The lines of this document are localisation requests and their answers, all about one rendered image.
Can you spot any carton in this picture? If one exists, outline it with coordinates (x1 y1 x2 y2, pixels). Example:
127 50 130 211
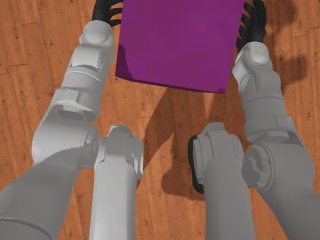
115 0 245 94

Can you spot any right robot upper arm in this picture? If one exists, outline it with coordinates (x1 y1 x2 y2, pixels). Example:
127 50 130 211
241 142 320 240

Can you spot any robot right foot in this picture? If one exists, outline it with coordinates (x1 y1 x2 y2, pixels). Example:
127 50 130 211
187 134 204 194

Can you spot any right robot shin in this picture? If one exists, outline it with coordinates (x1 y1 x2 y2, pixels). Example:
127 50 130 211
197 122 244 185

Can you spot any robot right forearm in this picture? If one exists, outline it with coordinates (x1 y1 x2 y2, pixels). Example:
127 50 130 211
232 41 315 179

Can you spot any right robot hand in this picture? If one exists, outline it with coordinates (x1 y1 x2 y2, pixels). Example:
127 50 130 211
236 0 267 54

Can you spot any robot left forearm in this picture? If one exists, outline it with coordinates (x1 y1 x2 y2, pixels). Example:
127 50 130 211
31 20 115 160

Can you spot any left robot hand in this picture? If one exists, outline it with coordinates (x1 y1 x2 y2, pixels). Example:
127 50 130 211
91 0 124 28

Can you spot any left robot upper arm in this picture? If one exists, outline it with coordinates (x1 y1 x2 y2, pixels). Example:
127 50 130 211
0 115 99 240

